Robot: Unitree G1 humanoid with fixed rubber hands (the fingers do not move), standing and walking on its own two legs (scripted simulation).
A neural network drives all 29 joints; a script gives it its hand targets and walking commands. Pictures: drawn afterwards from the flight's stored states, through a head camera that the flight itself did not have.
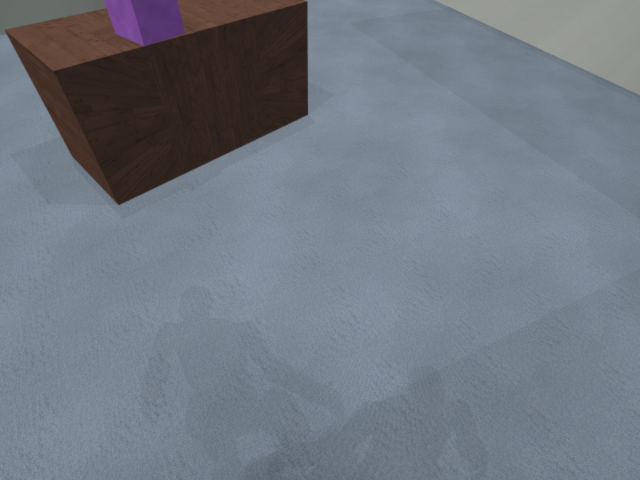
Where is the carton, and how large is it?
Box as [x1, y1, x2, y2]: [104, 0, 184, 45]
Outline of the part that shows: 104,0 115,33 142,45 147,45 184,32 177,0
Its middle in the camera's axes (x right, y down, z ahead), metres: -0.73 -0.97 +1.56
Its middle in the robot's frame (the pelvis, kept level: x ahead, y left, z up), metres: +1.85 +0.69 -0.01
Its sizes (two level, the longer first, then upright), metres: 0.210 0.200 0.250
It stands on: a pedestal, 0.65 m high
